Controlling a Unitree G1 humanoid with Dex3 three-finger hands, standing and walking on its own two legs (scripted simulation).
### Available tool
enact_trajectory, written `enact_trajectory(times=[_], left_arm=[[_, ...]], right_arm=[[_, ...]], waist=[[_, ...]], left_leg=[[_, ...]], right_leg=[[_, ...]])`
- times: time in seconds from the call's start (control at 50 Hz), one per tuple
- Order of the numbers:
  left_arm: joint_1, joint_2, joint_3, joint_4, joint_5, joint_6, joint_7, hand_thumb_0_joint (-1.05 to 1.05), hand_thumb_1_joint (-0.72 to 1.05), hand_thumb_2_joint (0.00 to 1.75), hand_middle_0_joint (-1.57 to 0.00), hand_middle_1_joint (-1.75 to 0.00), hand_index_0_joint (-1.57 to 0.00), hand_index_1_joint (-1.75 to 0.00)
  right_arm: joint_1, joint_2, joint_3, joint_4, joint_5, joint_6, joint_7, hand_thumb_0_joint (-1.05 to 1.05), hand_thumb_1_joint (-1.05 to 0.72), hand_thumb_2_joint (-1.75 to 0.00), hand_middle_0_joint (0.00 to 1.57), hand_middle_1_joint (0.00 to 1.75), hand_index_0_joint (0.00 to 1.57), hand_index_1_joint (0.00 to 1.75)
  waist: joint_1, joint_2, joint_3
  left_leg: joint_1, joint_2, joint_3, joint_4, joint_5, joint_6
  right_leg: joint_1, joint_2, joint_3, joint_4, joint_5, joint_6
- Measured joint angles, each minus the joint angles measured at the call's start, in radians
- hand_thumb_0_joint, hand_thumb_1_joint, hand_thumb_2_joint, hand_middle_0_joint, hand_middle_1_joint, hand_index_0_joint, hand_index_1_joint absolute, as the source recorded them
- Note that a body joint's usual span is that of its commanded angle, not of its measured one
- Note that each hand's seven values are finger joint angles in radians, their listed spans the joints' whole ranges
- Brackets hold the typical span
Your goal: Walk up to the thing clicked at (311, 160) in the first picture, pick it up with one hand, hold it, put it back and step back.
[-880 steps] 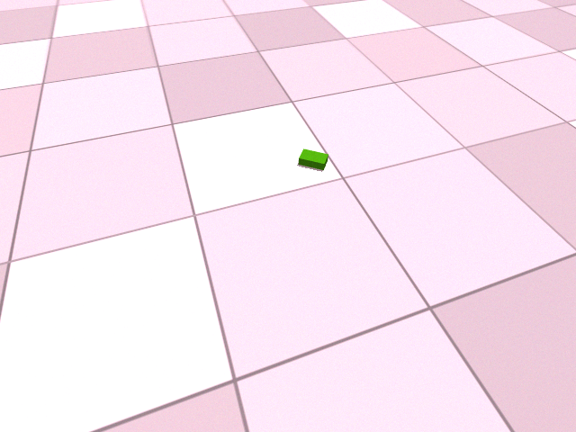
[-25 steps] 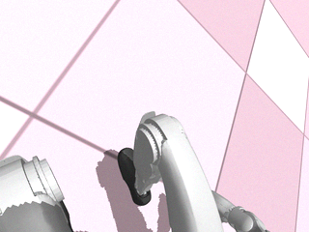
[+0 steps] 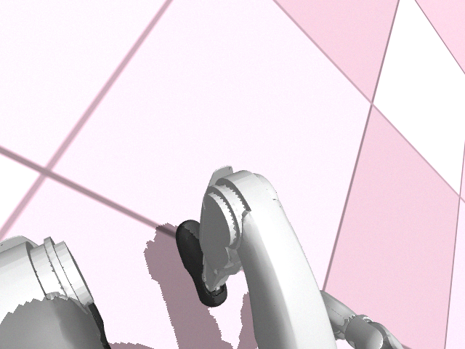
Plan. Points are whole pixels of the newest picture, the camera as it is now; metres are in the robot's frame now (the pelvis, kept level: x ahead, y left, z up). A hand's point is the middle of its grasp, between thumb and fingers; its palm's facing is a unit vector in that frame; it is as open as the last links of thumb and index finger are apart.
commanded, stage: close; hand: left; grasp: from above
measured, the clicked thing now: out of the picture +0.43 +0.35 -0.28
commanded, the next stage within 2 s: settle in 0.28 s
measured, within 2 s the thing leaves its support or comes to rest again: leaves its support in 0.66 s
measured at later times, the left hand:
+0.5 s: hand out of the picture +0.43 +0.33 -0.26, palm faces -0.42 -0.16 -0.89, open 11.1 cm
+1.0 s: hand out of the picture +0.42 +0.36 -0.18, palm faces -0.42 -0.15 -0.89, open 11.0 cm
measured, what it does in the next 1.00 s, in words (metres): stands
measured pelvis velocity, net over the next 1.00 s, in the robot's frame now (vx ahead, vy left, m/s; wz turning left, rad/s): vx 0.01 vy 0.00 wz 0.05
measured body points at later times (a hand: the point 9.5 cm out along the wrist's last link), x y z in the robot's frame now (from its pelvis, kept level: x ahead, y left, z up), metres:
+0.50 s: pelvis +0.00 +0.00 +0.00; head +0.26 +0.15 +0.33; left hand +0.44 +0.34 -0.20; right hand +0.07 -0.25 -0.04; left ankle +0.06 +0.12 -0.27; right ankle +0.13 -0.12 -0.27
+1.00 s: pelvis +0.01 +0.00 +0.01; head +0.24 +0.12 +0.38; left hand +0.44 +0.37 -0.13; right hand +0.09 -0.26 -0.06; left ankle +0.06 +0.12 -0.27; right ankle +0.13 -0.12 -0.27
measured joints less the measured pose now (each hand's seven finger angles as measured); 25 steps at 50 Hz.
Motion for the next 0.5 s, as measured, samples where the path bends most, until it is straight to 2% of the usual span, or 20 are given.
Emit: enact_trajectory(times=[0.16, 0.5], left_arm=[[0.005, 0.001, -0.015, -0.006, 0.005, -0.002, 0.012, -0.01, -0.07, 0.57, -0.44, -0.75, -0.52, -0.67], [0.000, -0.002, -0.016, -0.001, 0.014, 0.018, 0.023, -0.01, -0.11, 0.59, -0.48, -0.75, -0.57, -0.64]], right_arm=[[-0.003, 0.008, 0.007, -0.005, -0.007, 0.002, -0.010, 0.00, -0.90, -0.89, 0.20, 0.30, 0.20, 0.30], [-0.006, -0.006, 0.004, -0.008, -0.005, -0.002, -0.012, 0.00, -0.90, -0.89, 0.20, 0.30, 0.20, 0.30]], waist=[[0.002, -0.007, 0.000], [-0.004, -0.007, -0.011]], left_leg=[[0.000, 0.000, -0.002, 0.002, 0.006, 0.001], [-0.003, -0.002, -0.001, -0.001, 0.007, 0.012]], right_leg=[[0.002, 0.002, -0.001, -0.001, 0.006, 0.002], [0.011, 0.002, -0.003, -0.011, 0.005, 0.007]])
